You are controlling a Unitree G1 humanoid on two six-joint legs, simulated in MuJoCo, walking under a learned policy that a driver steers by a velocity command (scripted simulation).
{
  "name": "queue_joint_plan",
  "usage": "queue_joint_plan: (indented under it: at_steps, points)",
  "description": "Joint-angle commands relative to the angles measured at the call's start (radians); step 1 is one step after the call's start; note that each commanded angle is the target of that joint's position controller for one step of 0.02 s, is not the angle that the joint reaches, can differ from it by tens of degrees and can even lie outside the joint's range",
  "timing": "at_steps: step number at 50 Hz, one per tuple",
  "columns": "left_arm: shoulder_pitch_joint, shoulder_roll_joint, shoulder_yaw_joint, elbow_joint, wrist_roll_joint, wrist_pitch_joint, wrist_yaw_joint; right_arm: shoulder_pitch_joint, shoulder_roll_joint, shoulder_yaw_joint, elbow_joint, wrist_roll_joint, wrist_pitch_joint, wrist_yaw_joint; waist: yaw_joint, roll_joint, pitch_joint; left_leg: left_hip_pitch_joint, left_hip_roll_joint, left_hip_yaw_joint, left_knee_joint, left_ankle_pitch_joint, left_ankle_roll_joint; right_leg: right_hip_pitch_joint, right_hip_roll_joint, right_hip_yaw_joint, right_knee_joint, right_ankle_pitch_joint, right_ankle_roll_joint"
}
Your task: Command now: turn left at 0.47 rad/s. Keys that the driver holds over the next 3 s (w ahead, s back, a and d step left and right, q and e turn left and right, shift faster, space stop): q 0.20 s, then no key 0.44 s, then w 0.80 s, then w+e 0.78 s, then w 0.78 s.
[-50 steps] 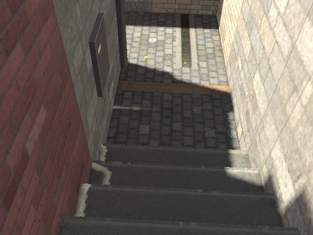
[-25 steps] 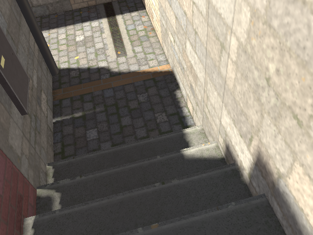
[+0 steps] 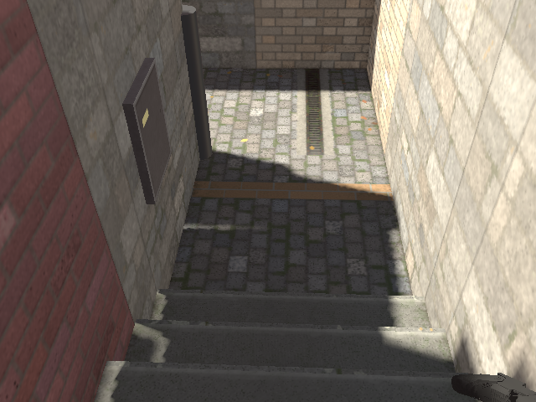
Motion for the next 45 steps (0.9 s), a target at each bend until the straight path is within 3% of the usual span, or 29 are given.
queue_joint_plan:
  at_steps: [1,2,4,5,6,7,8,9,10,11,12,14,16,18,21,25,27,29,31,32,33,34,37,40,41,42,43,44,45]
  points:
    - [-0.021,0.221,0.064,-0.079,-0.008,-0.006,-0.003,-0.021,-0.061,0.001,-0.112,0.012,-0.018,0.016,-0.042,-0.113,-0.062,0.144,0.051,0.044,-0.289,-0.115,0.077,0.089,-0.241,0.137,-0.298,-0.159,-0.119]
    - [-0.085,0.241,0.076,-0.093,-0.029,0.011,-0.01,0.068,-0.062,0.013,-0.103,0.024,-0.016,0.031,-0.108,-0.138,-0.067,0.394,0.049,0.079,-0.69,-0.321,0.136,-0.058,-0.187,0.03,-0.336,-0.344,-0.043]
    - [-0.069,0.292,0.115,-0.081,-0.05,0.03,-0.007,0.306,-0.106,0.006,-0.021,0.024,-0.003,0.05,-0.15,-0.267,-0.005,0.725,-0.063,0.144,-0.898,-0.502,0.22,-0.268,-0.199,0.033,-0.329,-0.651,-0.027]
    - [0.004,0.243,0.127,-0.032,-0.062,0.063,-0.007,0.418,-0.133,-0.008,0.042,0.041,-0.012,0.065,-0.199,-0.049,0.127,0.661,-0.03,-0.138,-1.327,-0.506,0.292,-0.324,-0.155,0.063,0.072,-0.845,0.001]
    - [-0.199,0.109,0.097,-0.153,-0.018,0.066,-0.047,0.494,-0.193,-0.012,0.06,0.046,-0.043,0.062,-0.295,0.397,0.368,0.734,0.26,-1.036,-1.625,-0.331,0.383,-1.1,0.034,0.123,0.585,-1.083,0.084]
    - [-0.453,0.161,0.11,-0.267,0.019,0.012,-0.085,0.532,-0.243,-0.022,0.079,0.084,-0.079,0.007,-0.359,0.262,0.429,0.619,0.329,-1.333,-1.878,0.207,0.345,-1.192,0.105,0.565,0.555,-0.805,0.09]
    - [-0.332,0.107,0.087,-0.239,-0.012,-0.026,-0.071,0.422,-0.234,-0.017,0.089,0.012,-0.089,-0.05,-0.21,0.161,0.376,0.533,0.343,-1.228,-1.88,0.244,0.277,-1.063,0.163,0.622,0.552,-0.616,0.091]
    - [-0.227,0.078,0.076,-0.178,-0.004,-0.033,-0.066,0.272,-0.235,-0.023,0.087,-0.029,-0.088,-0.065,-0.087,0.161,0.307,0.438,0.277,-1.015,-1.777,0.311,0.216,-0.891,0.179,0.574,0.603,-0.431,0.086]
    - [-0.188,0.076,0.076,-0.143,0.021,-0.01,-0.06,0.151,-0.239,-0.03,0.082,-0.043,-0.086,-0.055,-0.01,0.155,0.233,0.32,0.211,-0.8,-1.655,0.415,0.182,-0.737,0.212,0.46,0.753,-0.286,0.093]
    - [-0.079,0.091,0.083,-0.09,0.031,0.023,-0.048,0.074,-0.187,-0.016,0.091,-0.024,-0.089,-0.029,0.071,0.143,0.167,0.163,0.166,-0.615,-1.58,0.538,0.147,-0.532,0.21,0.362,0.862,-0.157,0.101]
    - [-0.012,0.105,0.092,-0.054,0.019,0.056,-0.042,0.035,-0.138,-0.003,0.093,-0.004,-0.091,-0.007,0.112,0.135,0.107,0.063,0.147,-0.491,-1.57,0.552,0.121,-0.373,0.195,0.28,0.958,-0.046,0.113]
    - [0.014,0.094,0.087,-0.022,0.005,0.099,-0.043,0.058,-0.096,0.008,0.103,0.029,-0.101,0.009,0.11,0.072,0.061,0.089,0.135,-0.404,-1.584,0.493,0.117,-0.302,0.166,0.235,1.055,0.046,0.115]
    - [-0.019,0.063,0.068,-0.026,0.013,0.109,-0.058,0.174,-0.105,0.005,0.158,0.043,-0.105,-0.013,0.061,0.003,0.073,0.237,0.116,-0.396,-1.618,0.404,0.149,-0.354,0.132,0.228,1.006,0.098,0.117]
    - [-0.078,0.083,0.07,-0.027,0.034,0.098,-0.083,0.301,-0.126,-0.01,0.223,0.037,-0.102,-0.03,-0.014,0.021,0.073,0.448,0.113,-0.376,-1.646,0.435,0.172,-0.404,0.111,0.234,0.851,0.149,0.114]
    - [-0.135,0.089,0.073,-0.019,0.034,0.091,-0.097,0.431,-0.095,-0.014,0.283,0.022,-0.113,-0.053,-0.096,0.095,0.051,0.734,0.131,-0.36,-1.584,0.633,0.2,-0.5,0.108,0.273,0.653,0.127,0.138]
    - [-0.14,0.081,0.077,0.009,0.013,0.071,-0.096,0.47,-0.089,-0.02,0.291,-0.002,-0.135,-0.064,-0.132,0.119,0.031,0.825,0.162,-0.408,-1.521,0.931,0.221,-0.479,0.108,0.334,0.476,0.072,0.143]
    - [-0.138,0.073,0.076,0.026,0.013,0.06,-0.093,0.45,-0.076,-0.016,0.292,-0.005,-0.15,-0.062,-0.131,0.114,0.039,0.792,0.156,-0.441,-1.476,0.944,0.234,-0.444,0.103,0.355,0.388,0.087,0.123]
    - [-0.146,0.053,0.062,0.034,0.017,0.044,-0.105,0.392,-0.051,-0.003,0.281,0.002,-0.164,-0.064,-0.128,0.054,0.045,0.701,0.119,-0.427,-1.421,0.714,0.241,-0.331,0.083,0.339,0.183,0.311,0.105]
    - [-0.156,0.019,0.05,0.031,-0.01,0.037,-0.109,0.323,-0.049,0.007,0.272,-0.006,-0.168,-0.057,-0.125,0.052,0.067,0.559,0.086,-0.438,-1.419,0.566,0.253,-0.174,0.074,0.324,0.034,0.353,0.081]
    - [-0.16,0.019,0.048,0.033,-0.018,0.032,-0.106,0.326,-0.027,0.019,0.279,-0.005,-0.167,-0.054,-0.124,0.03,0.11,0.512,0.07,-0.418,-1.428,0.614,0.237,-0.147,0.076,0.318,-0.024,0.351,0.081]
    - [-0.161,0.018,0.045,0.037,-0.012,0.019,-0.101,0.347,-0.035,0.018,0.305,-0.014,-0.166,-0.057,-0.139,0.013,0.132,0.513,0.059,-0.377,-1.42,0.599,0.224,-0.151,0.1,0.313,-0.062,0.364,0.083]
    - [-0.186,0.015,0.047,0.029,-0.019,0.009,-0.104,0.314,-0.072,0.011,0.303,-0.033,-0.171,-0.054,-0.17,0.022,0.12,0.501,0.059,-0.417,-1.399,0.512,0.247,-0.105,0.084,0.316,-0.108,0.339,0.068]
    - [-0.22,0.002,0.052,0.006,-0.046,0.01,-0.092,0.342,-0.116,0.002,0.334,-0.048,-0.158,-0.037,-0.208,0.041,0.133,0.435,0.066,-0.494,-1.346,0.399,0.309,-0.036,0.041,0.26,-0.187,0.271,0.033]
    - [-0.073,0.025,0.071,0.073,-0.043,0.027,-0.077,0.376,-0.126,-0.003,0.359,-0.046,-0.146,-0.033,-0.162,-0.013,0.138,0.328,0.026,-0.473,-1.228,0.26,0.309,0.159,0.056,0.175,-0.17,0.082,0.031]
    - [0.05,0.046,0.081,0.119,-0.048,0.027,-0.073,0.384,-0.11,-0.001,0.364,-0.057,-0.147,-0.029,-0.106,-0.052,0.107,0.296,0.002,-0.454,-1.107,0.142,0.318,0.254,0.018,0.205,-0.181,0.083,0.015]
    - [0.151,0.088,0.094,0.165,-0.052,0.027,-0.071,0.421,-0.067,0.003,0.384,-0.07,-0.155,-0.021,-0.078,-0.141,0.036,0.218,-0.046,-0.363,-0.896,-0.108,0.307,0.396,-0.039,0.229,-0.115,0.14,0.004]
    - [0.261,0.114,0.089,0.194,-0.024,0.031,-0.073,0.489,-0.006,0.003,0.4,-0.047,-0.176,-0.006,-0.078,-0.232,-0.092,-0.034,-0.081,-0.232,-0.605,-0.382,0.257,0.695,-0.128,0.291,0.179,0.35,-0.022]
    - [0.315,0.18,0.118,0.21,-0.048,0.038,-0.076,0.472,-0.052,-0.004,0.376,0.007,-0.193,-0.003,-0.022,-0.275,-0.191,-0.206,-0.069,-0.061,-0.382,-0.328,0.205,0.843,-0.271,0.472,0.137,-0.081,-0.162]
    - [0.326,0.167,0.125,0.217,-0.073,0.04,-0.079,0.322,-0.087,-0.008,0.359,-0.018,-0.187,-0.01,0.049,-0.245,-0.113,-0.359,-0.033,0.052,-0.269,-0.156,0.178,0.74,-0.314,0.695,-0.1,-0.615,-0.248]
